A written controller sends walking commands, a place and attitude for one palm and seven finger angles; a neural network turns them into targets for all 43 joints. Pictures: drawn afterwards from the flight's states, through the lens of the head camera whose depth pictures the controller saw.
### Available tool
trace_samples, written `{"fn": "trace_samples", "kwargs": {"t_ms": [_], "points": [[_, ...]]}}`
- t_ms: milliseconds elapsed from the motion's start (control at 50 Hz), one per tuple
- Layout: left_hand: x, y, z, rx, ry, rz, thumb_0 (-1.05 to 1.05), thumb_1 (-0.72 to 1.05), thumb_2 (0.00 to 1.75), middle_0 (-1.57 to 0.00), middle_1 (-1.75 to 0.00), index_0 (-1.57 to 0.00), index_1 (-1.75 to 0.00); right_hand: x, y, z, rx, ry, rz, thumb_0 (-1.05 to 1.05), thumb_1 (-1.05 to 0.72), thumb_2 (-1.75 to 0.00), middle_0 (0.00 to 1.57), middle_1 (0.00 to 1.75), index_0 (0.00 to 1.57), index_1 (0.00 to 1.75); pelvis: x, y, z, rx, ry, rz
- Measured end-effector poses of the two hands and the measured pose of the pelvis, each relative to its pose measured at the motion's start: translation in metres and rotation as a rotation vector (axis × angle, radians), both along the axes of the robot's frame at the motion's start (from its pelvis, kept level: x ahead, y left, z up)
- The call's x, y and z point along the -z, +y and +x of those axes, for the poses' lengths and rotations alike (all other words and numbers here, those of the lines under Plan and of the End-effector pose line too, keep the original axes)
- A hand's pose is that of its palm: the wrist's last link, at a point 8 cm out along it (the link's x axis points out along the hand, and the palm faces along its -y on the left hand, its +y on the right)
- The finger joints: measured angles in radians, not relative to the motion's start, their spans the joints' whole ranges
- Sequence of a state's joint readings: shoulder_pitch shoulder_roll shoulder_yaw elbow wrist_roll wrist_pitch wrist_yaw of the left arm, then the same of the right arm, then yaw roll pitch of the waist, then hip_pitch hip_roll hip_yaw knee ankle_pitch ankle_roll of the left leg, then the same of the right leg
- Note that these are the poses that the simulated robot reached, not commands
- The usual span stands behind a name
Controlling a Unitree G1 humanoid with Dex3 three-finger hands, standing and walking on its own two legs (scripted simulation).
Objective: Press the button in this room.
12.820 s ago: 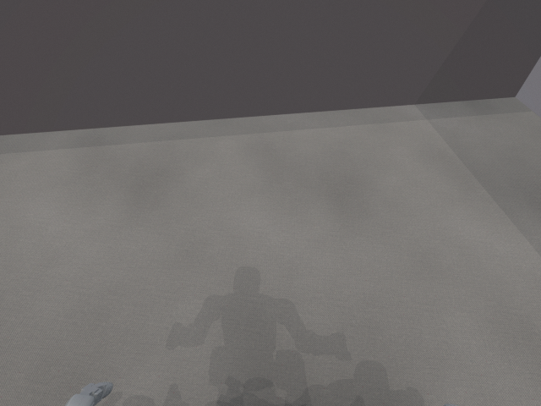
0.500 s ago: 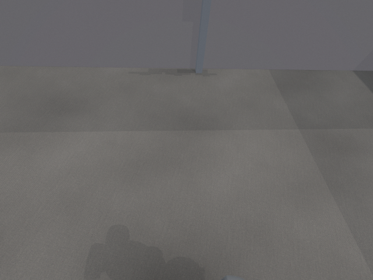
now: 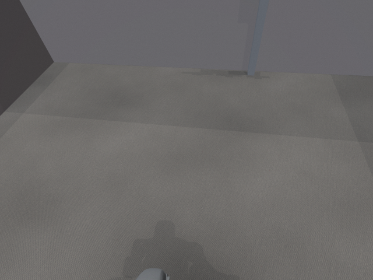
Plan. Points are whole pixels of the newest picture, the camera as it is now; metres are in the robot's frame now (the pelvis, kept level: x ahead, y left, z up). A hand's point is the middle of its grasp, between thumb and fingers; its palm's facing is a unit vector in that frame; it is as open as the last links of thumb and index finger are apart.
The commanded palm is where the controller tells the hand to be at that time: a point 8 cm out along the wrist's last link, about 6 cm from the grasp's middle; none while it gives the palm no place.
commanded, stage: turn or walk to find it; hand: left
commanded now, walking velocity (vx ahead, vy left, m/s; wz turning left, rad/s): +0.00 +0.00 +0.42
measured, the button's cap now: out of the picture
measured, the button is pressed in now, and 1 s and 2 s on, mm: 0 0 0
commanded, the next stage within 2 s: none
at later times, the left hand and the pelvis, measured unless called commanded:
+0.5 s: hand out of the picture -0.02 +0.28 -0.17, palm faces +0.25 -0.94 -0.25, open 7.3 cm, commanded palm none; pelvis -0.04 +0.05 +0.00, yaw +11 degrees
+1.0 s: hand out of the picture -0.06 +0.18 -0.15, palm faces +0.43 -0.86 -0.28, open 7.3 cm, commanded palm none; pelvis -0.05 -0.02 +0.00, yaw +25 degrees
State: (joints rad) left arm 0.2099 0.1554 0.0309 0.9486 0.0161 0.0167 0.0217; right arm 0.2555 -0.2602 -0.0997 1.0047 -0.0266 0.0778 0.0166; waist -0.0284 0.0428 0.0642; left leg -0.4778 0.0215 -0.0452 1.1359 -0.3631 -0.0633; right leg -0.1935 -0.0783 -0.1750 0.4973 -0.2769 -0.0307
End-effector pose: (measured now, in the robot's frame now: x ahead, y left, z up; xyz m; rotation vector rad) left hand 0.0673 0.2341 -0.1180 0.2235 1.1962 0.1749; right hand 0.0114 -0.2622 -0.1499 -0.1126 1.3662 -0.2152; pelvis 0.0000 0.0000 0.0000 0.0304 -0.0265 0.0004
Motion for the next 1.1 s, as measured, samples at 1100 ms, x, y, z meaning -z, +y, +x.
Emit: {"fn": "trace_samples", "kwargs": {"t_ms": [1100], "points": [[0.004,-0.023,-0.205,-0.53,0.052,-0.01,0.0,0.92,0.89,-0.2,-0.3,-0.21,-0.3,0.001,0.025,0.069,-0.533,0.024,-0.002,0.0,-0.91,-0.9,0.2,0.3,0.2,0.3,0.0,-0.02,-0.061,-0.493,0.011,0.007]]}}
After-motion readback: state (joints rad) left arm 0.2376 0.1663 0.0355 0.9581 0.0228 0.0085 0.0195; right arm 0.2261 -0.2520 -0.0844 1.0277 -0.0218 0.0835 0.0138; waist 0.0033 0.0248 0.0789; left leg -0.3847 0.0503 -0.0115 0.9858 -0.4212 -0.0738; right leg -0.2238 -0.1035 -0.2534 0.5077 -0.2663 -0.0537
